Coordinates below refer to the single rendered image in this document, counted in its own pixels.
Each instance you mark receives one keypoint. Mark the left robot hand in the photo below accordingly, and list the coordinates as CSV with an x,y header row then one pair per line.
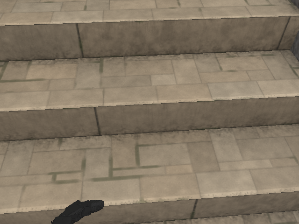
x,y
77,211

